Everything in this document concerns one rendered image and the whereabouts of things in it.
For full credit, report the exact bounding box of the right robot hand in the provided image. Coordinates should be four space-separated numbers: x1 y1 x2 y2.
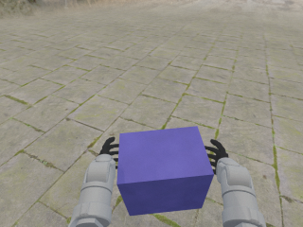
205 139 229 175

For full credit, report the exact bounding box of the carton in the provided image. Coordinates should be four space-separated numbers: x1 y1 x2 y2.
116 126 214 216

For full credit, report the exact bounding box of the left robot hand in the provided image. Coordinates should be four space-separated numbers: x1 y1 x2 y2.
99 136 119 169

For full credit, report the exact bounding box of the robot left forearm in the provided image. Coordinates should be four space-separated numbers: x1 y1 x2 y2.
68 153 116 227

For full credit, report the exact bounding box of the robot right forearm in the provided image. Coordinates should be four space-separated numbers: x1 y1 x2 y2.
216 157 267 227

